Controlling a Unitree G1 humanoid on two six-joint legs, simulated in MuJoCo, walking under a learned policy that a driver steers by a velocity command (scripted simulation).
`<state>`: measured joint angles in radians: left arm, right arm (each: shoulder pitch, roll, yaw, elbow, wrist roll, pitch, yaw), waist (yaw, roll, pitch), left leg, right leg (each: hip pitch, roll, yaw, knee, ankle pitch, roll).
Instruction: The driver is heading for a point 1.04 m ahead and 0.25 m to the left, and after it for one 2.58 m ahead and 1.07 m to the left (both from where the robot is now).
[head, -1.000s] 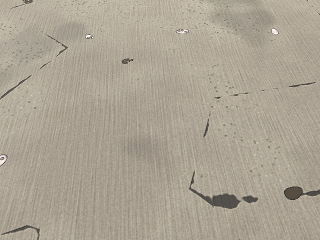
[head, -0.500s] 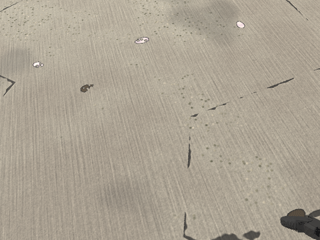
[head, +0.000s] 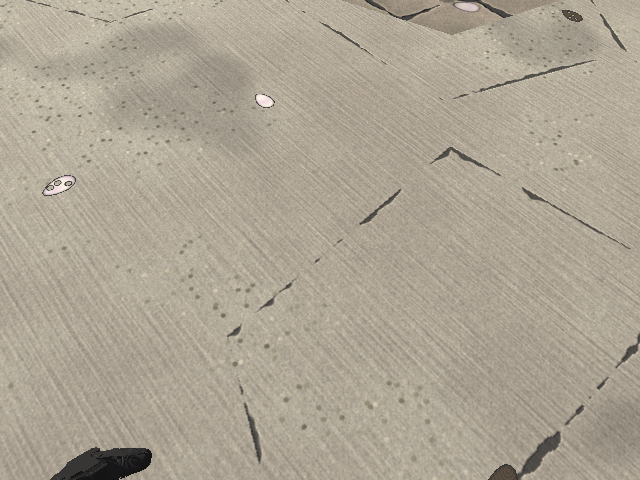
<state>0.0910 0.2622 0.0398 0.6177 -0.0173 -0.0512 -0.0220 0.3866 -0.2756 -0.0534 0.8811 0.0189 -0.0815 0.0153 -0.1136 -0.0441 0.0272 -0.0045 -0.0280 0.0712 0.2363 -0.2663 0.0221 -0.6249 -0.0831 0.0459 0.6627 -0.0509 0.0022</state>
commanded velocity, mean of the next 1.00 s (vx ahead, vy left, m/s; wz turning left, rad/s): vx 0.50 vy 0.00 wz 0.40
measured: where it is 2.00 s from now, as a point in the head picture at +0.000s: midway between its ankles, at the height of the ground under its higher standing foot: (175, 277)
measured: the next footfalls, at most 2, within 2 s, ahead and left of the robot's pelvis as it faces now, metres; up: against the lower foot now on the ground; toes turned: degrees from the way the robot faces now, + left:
right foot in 0.12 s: +0.23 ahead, -0.14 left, +0.00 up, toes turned +1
left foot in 0.62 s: +0.45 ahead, +0.17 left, +0.00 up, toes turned +21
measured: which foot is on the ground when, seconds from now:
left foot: down 0.00-0.12, up 0.14-0.60, down 0.62-1.00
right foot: up 0.00-0.10, down 0.12-0.62, up 0.64-1.00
